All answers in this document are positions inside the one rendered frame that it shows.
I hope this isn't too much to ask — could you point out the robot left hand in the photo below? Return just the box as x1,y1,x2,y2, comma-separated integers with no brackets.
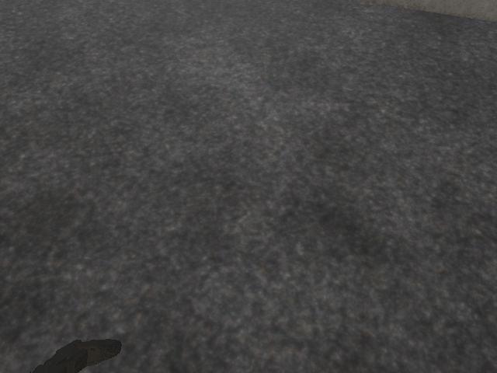
30,339,122,373

